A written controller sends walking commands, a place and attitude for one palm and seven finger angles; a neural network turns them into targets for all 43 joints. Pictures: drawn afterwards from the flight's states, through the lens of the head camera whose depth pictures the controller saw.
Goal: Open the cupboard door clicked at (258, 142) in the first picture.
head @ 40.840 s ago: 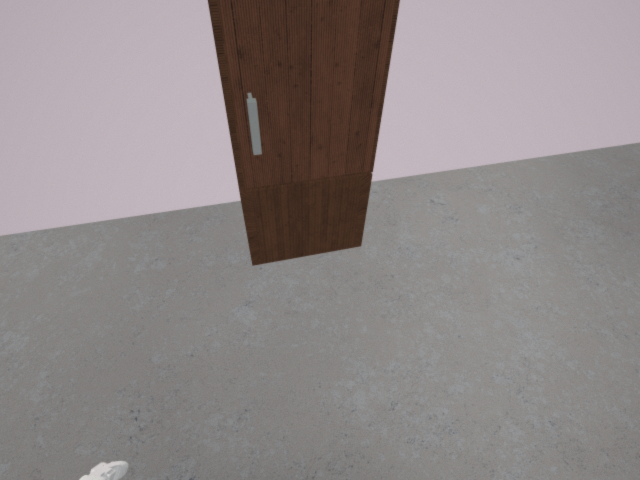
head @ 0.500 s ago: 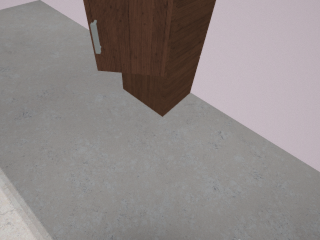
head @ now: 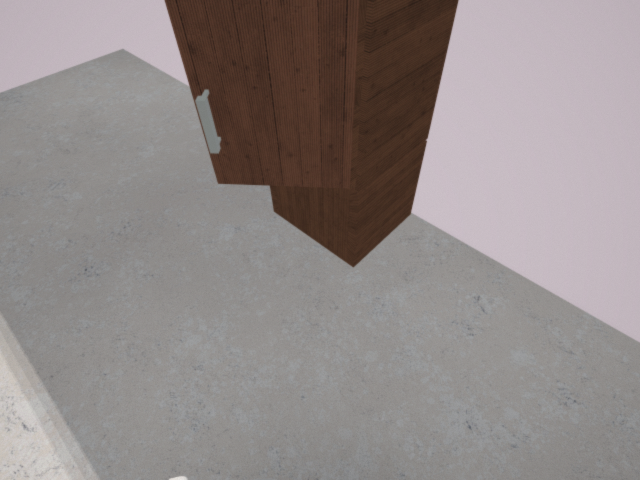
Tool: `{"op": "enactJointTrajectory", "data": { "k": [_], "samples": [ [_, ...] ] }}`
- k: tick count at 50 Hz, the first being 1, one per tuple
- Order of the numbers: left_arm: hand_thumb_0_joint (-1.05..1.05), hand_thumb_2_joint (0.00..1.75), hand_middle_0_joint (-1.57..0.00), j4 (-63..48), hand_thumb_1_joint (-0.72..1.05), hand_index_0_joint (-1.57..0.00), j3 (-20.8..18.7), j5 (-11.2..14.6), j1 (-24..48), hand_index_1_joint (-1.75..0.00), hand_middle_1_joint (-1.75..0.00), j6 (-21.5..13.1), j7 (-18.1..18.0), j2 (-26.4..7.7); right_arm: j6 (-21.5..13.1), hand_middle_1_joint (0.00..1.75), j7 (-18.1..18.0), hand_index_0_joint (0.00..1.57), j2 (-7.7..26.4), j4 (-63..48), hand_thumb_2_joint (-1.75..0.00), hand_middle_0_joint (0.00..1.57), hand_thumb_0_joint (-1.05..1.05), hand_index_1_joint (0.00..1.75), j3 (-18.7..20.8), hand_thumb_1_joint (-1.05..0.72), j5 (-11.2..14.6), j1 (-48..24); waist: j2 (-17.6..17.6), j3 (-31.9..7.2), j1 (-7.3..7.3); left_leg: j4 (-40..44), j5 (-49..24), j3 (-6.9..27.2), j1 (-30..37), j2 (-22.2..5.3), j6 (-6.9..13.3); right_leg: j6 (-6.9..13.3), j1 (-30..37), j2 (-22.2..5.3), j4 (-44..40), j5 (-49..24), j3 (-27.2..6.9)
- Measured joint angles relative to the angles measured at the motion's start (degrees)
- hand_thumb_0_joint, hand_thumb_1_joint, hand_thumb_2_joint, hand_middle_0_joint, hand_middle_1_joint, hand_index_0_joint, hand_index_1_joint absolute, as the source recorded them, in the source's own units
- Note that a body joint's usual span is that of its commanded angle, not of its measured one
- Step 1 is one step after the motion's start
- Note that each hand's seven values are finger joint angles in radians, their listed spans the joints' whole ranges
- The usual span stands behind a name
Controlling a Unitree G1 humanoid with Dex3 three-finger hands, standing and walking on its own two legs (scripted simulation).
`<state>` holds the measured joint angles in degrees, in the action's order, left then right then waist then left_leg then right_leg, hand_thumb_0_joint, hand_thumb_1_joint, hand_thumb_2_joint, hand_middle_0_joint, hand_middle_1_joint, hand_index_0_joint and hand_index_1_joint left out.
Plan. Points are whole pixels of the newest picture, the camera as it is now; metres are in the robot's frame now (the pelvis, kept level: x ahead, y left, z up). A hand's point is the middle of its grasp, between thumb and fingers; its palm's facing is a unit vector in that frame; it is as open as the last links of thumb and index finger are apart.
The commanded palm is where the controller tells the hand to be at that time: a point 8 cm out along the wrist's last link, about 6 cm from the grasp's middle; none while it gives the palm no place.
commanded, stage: take the last steps up to it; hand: left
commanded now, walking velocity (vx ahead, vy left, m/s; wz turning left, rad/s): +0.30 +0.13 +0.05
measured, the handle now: (210, 121) +0.97 +0.34 -0.10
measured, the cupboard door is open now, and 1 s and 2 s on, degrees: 39 39 39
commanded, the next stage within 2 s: come to a stop and stand still in 0.94 s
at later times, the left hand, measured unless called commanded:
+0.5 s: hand out of the picture +0.15 +0.29 -0.18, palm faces +0.10 -0.98 -0.17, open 7.4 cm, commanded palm none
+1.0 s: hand (211, 293) +0.47 +0.24 -0.16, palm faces -0.07 -0.98 -0.16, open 7.4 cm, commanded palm none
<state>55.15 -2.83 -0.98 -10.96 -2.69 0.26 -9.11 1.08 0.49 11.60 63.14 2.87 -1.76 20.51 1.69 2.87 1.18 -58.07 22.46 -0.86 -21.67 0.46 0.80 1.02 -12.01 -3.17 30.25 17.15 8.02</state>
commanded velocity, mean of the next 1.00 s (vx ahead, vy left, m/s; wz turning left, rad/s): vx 0.27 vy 0.05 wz -0.04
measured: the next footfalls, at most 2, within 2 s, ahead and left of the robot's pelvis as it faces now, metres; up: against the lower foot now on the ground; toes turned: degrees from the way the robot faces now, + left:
left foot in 0.32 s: +0.26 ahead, +0.19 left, +0.00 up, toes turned +8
right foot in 0.88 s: +0.38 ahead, -0.03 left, +0.00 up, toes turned -10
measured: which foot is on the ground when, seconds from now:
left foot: up 0.00-0.30, down 0.32-0.90, up 0.92-1.00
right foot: down 0.00-0.32, up 0.34-0.86, down 0.88-1.00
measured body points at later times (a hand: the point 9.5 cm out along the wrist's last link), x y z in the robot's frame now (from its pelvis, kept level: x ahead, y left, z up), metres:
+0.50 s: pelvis +0.17 +0.11 +0.00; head +0.20 +0.13 +0.45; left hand +0.15 +0.34 -0.17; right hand +0.27 -0.12 -0.14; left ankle +0.22 +0.18 -0.74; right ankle +0.13 -0.02 -0.64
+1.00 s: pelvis +0.34 +0.08 +0.00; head +0.38 +0.08 +0.45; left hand +0.47 +0.29 -0.15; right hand +0.25 -0.13 -0.15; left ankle +0.27 +0.19 -0.68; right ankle +0.34 -0.02 -0.74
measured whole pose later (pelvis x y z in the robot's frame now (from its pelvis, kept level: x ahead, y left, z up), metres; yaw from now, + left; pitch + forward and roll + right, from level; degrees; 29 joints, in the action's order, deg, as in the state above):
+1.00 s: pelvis +0.34 +0.08 +0.00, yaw -3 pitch +0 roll +0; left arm 56.2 -2.2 -0.7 -6.9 -3.2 0.0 -8.6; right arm -0.7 -0.6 8.2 65.4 1.7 -1.0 22.1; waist 0.3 5.2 3.0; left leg -57.6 28.7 -4.9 -19.1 -2.8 -0.8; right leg 1.6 -14.1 -1.5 30.2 15.8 7.0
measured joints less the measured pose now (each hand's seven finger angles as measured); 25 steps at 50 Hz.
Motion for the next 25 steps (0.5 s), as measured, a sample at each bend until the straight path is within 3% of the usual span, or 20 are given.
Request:
{"op": "enactJointTrajectory", "data": {
  "k": [3, 7, 10, 14, 16, 18, 21, 25],
  "samples": [
    [0.00, 0.89, -0.21, 1.70, 0.93, -0.20, -0.58, 0.37, -3.02, -0.30, -0.30, -0.66, -0.99, 0.45, 0.10, 0.30, 0.40, 0.20, 0.18, -0.92, -0.90, 0.20, 0.01, 0.30, 0.48, -0.91, -0.13, -2.29, -0.80, -0.10, -0.20, -2.22, -6.61, -0.40, -5.96, -2.94, -1.74, -0.71, 3.95, -0.08, -5.98, -1.71, 0.36],
    [0.00, 0.89, -0.21, 4.82, 0.94, -0.20, -0.19, 0.18, -6.82, -0.30, -0.30, -1.20, -0.68, -0.04, -0.38, 0.30, 0.93, 0.20, 0.23, -2.70, -0.90, 0.20, 0.01, 0.30, 0.74, -0.91, 0.05, -5.50, -1.98, 0.19, -1.17, 4.61, -10.73, -1.36, -9.61, -5.27, -3.27, -1.75, 8.29, -1.10, -11.35, -2.39, 0.67],
    [0.00, 0.89, -0.21, 7.00, 0.93, -0.20, 0.10, -0.10, -9.54, -0.30, -0.30, -1.10, -0.44, 0.08, -0.63, 0.30, 1.38, 0.20, 0.37, -3.67, -0.90, 0.20, 0.01, 0.30, 0.70, -0.91, 0.23, -8.07, -2.31, 0.47, -2.49, 12.22, -12.12, -2.61, -9.52, -5.51, -3.31, -3.33, 10.79, -2.26, -12.33, -1.01, 1.08],
    [0.00, 0.89, -0.21, 9.25, 0.92, -0.20, -0.02, -0.43, -12.87, -0.30, -0.30, -0.25, -0.39, -0.16, -1.46, 0.30, 1.86, 0.19, 0.03, -5.07, -0.90, 0.20, 0.01, 0.30, 0.26, -0.91, 0.29, -11.52, -3.28, 0.96, -4.54, 22.12, -11.63, -4.45, -5.73, -4.17, -1.90, -6.10, 12.98, -4.35, -9.46, 3.36, 1.24],
    [0.00, 0.89, -0.21, 9.97, 0.91, -0.20, -0.15, -0.32, -14.85, -0.30, -0.30, 0.48, -0.25, -0.02, -2.90, 0.30, 1.75, 0.20, 0.23, -6.45, -0.90, 0.20, 0.01, 0.30, -0.10, -0.91, -0.04, -12.67, -3.07, 0.79, -4.82, 26.55, -12.54, -4.91, -2.38, -3.64, -0.35, -6.07, 11.08, -5.47, -1.76, 7.90, 0.76],
    [0.00, 0.89, -0.21, 10.64, 0.91, -0.20, -0.14, -0.02, -13.90, -0.30, -0.30, 2.05, -0.18, -0.58, -4.09, 0.30, 0.72, 0.20, -0.67, -7.35, -0.90, 0.20, 0.01, 0.30, -0.19, -0.91, -0.27, -14.05, -4.02, 2.03, -4.41, 21.61, -11.87, -5.66, -3.31, -2.67, 1.77, -3.66, 4.57, -5.67, 15.86, 12.81, -2.80],
    [0.01, 0.89, -0.20, 9.93, 0.91, -0.19, -0.39, 0.03, -10.87, -0.30, -0.30, 3.13, -0.25, -1.48, -4.31, 0.30, -0.27, 0.20, -2.25, -7.84, -0.90, 0.20, 0.01, 0.30, -1.00, -0.91, -0.26, -13.85, -4.76, 2.43, -4.53, 22.48, -9.73, -7.10, -0.56, -1.85, 2.77, -1.28, -6.51, -3.81, 36.07, 10.16, -4.94],
    [0.01, 0.89, -0.20, 6.74, 0.91, -0.19, -0.86, -0.28, -6.07, -0.30, -0.30, 2.70, 0.05, -1.72, -5.00, 0.30, -1.68, 0.20, -3.18, -7.16, -0.90, 0.21, -0.01, 0.30, -0.60, -0.93, 0.38, -11.46, -4.50, 1.67, -4.06, 29.90, -11.40, -8.42, 4.75, -0.27, 3.45, -0.93, -16.24, -2.95, 39.47, 3.26, -3.93]
  ]
}}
